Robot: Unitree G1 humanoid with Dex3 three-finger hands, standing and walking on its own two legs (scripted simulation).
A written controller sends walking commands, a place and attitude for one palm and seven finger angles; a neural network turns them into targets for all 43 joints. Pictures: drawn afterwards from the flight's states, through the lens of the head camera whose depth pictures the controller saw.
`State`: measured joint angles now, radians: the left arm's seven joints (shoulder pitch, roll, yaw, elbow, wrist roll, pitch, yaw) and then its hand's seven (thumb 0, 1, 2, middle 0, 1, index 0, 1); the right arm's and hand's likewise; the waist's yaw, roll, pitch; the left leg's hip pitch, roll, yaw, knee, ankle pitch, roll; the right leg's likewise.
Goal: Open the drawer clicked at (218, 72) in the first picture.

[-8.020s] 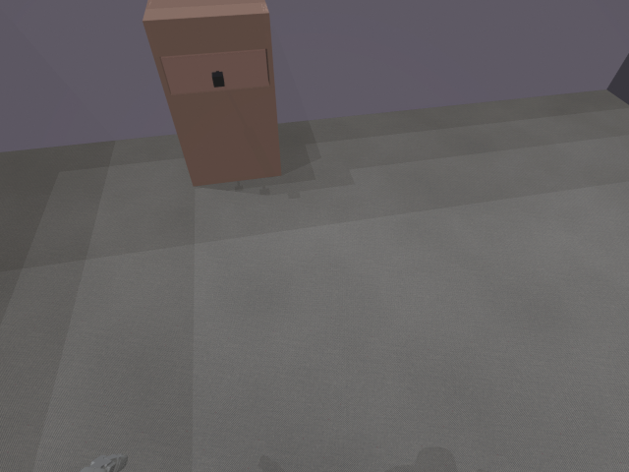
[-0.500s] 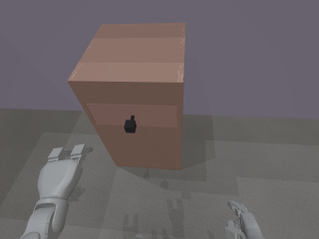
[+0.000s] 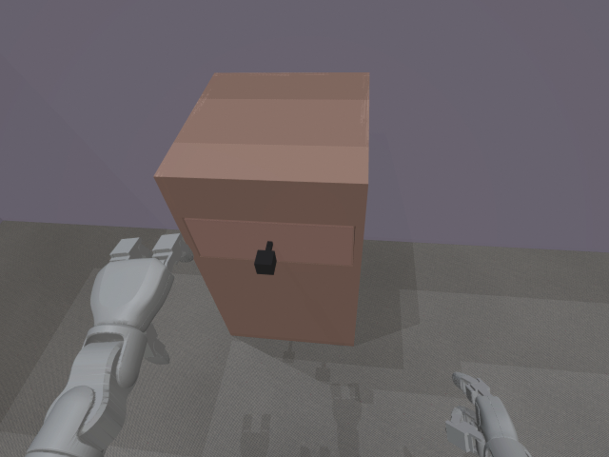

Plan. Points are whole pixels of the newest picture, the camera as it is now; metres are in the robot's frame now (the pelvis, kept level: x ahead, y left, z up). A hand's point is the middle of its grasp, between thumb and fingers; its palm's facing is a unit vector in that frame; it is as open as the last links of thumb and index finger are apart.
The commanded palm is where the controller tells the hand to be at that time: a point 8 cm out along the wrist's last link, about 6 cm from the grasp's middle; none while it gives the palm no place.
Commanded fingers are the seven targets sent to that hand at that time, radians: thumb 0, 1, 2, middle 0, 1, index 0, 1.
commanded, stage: raise the hand with hooked fingers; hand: left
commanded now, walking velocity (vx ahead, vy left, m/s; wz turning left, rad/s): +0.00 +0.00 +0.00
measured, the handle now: (267, 255) +0.56 +0.18 -0.21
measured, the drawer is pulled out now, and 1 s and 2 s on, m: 0.00 0.00 0.00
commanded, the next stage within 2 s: move the hooked fingers above the handle in 0.62 s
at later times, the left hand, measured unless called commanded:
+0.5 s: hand (153, 284) +0.30 +0.24 +0.08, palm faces +0.00 -0.10 -1.00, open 13.9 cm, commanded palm +0.28 +0.24 +0.14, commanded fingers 0.00 -0.50 0.30 -0.30 -1.20 -0.30 -1.20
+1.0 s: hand (180, 284) +0.32 +0.22 +0.04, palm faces -0.04 -0.08 -1.00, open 13.9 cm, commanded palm +0.32 +0.23 +0.10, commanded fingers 0.00 -0.50 0.30 -0.30 -1.20 -0.30 -1.20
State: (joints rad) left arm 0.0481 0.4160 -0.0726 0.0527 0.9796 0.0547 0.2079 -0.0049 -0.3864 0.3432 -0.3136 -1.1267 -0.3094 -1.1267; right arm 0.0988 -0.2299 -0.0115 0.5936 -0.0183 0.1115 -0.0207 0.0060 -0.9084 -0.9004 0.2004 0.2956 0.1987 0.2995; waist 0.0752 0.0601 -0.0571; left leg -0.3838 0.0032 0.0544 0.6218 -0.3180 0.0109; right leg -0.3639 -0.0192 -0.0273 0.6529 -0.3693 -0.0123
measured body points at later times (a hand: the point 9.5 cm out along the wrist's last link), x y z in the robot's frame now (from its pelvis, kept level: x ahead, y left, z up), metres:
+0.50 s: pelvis +0.00 +0.00 +0.01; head +0.03 -0.03 +0.46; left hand +0.29 +0.24 +0.13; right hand +0.17 -0.23 -0.11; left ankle +0.00 +0.11 -0.72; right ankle -0.02 -0.11 -0.72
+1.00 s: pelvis -0.01 +0.00 +0.00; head +0.02 -0.02 +0.45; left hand +0.32 +0.23 +0.10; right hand +0.17 -0.23 -0.11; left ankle +0.00 +0.11 -0.72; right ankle -0.02 -0.11 -0.72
